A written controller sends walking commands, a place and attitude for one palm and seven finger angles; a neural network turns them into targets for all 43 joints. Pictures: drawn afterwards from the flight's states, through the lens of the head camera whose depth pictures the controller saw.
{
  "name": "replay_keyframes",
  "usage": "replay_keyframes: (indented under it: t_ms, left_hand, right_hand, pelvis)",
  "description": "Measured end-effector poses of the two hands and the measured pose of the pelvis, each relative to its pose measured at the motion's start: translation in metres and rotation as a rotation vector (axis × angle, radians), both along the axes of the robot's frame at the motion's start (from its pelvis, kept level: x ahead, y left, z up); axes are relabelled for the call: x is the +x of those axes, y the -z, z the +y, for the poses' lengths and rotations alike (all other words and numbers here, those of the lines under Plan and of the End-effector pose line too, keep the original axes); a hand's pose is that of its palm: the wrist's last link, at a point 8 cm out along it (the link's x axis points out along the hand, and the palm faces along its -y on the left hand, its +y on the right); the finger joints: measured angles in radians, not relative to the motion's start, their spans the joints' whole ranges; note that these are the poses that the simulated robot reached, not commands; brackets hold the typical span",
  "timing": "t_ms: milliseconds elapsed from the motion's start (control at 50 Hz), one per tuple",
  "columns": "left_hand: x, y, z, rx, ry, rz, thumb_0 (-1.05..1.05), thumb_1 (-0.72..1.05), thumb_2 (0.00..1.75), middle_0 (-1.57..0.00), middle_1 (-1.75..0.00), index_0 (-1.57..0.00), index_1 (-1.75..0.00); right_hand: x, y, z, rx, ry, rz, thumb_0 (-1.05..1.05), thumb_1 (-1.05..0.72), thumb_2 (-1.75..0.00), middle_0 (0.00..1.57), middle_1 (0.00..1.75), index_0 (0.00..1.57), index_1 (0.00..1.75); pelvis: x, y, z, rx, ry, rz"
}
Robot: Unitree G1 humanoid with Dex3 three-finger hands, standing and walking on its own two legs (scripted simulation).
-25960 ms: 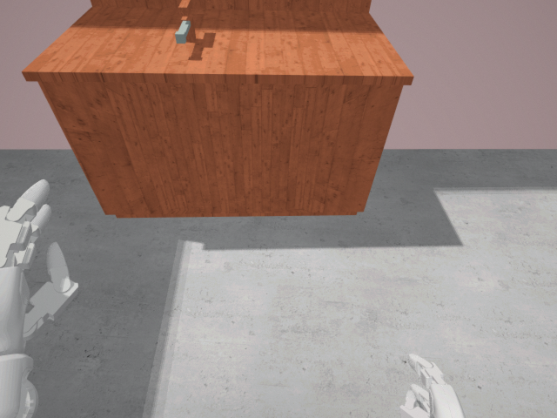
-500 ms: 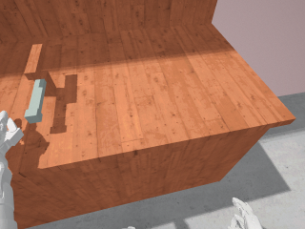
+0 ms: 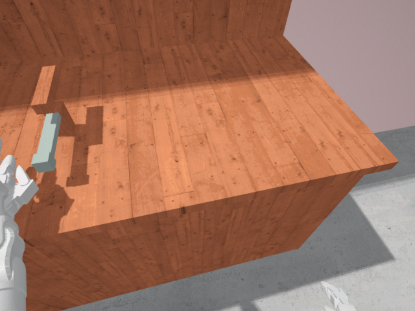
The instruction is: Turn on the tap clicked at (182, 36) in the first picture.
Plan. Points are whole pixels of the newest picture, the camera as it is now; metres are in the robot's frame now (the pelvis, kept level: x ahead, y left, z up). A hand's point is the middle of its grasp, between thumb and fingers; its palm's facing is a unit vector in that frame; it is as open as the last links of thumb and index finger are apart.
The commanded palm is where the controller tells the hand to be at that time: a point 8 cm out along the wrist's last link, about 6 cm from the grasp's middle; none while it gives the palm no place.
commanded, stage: push the lever round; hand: left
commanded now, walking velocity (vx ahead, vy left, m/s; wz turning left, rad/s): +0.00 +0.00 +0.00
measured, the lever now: (44, 162) +0.35 +0.34 +0.09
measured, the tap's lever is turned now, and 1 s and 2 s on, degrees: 0 22 45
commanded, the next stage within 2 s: none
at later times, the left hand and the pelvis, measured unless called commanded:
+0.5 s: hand (54, 182) +0.31 +0.31 +0.09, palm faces +0.58 -0.81 -0.07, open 7.6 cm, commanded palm +0.27 +0.32 +0.09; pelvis +0.00 +0.00 +0.00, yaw +1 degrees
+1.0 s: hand (83, 172) +0.34 +0.26 +0.08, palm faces +0.67 -0.74 -0.07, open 7.7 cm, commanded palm +0.29 +0.28 +0.09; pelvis +0.00 -0.02 +0.00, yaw +1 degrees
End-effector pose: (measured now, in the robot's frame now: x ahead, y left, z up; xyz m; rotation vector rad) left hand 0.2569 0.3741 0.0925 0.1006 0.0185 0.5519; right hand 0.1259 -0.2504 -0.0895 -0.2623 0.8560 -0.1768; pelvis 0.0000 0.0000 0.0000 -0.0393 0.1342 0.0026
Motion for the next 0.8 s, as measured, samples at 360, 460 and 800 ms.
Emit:
replay_keyframes:
  t_ms: [360, 460, 800]
  left_hand:
    - [0.003, 0.003, -0.025, -0.011, -0.032, -0.017, 0.03, 0.92, 0.91, -0.15, -0.15, -0.15, -0.15]
    - [0.005, 0.004, -0.033, -0.022, -0.059, -0.024, 0.03, 0.94, 0.92, -0.15, -0.15, -0.15, -0.15]
    - [0.019, 0.006, -0.067, -0.021, -0.134, -0.023, 0.01, 0.93, 0.94, -0.15, -0.15, -0.15, -0.15]
  right_hand:
    - [0.012, -0.001, 0.006, 0.018, -0.036, -0.028, 0.01, -0.90, -0.89, 0.20, 0.30, 0.21, 0.30]
    - [0.014, 0.001, 0.008, 0.022, -0.045, -0.022, 0.01, -0.90, -0.89, 0.20, 0.30, 0.21, 0.30]
    - [0.022, 0.004, 0.005, 0.036, -0.069, -0.017, 0.01, -0.90, -0.89, 0.20, 0.30, 0.21, 0.30]
  pelvis:
    - [-0.002, 0.000, 0.000, 0.002, -0.006, -0.007]
    - [-0.002, 0.000, -0.001, 0.004, -0.010, -0.011]
    - [-0.003, 0.001, -0.011, 0.012, -0.018, -0.009]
